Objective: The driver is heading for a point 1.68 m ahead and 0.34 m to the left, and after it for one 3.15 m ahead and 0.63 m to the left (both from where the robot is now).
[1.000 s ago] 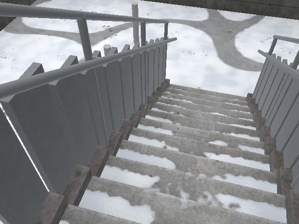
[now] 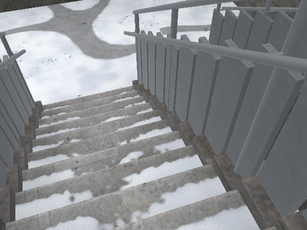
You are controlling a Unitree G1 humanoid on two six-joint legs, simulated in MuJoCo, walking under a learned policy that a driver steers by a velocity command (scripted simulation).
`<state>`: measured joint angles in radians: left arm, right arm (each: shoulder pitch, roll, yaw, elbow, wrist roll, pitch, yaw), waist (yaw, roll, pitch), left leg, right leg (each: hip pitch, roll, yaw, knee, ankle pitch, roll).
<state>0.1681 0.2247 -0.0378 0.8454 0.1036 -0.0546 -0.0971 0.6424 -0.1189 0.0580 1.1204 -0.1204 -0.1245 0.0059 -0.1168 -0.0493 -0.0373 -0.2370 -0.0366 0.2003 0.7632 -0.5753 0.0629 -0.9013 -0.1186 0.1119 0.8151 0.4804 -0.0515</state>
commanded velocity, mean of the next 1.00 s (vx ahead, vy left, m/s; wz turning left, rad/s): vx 0.09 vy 0.00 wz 0.34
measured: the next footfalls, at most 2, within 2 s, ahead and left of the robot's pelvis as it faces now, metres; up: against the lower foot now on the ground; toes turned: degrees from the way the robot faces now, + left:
right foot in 0.20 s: +0.25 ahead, -0.13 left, -0.16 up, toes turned -5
left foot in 0.70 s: +0.23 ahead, +0.15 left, -0.16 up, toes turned +27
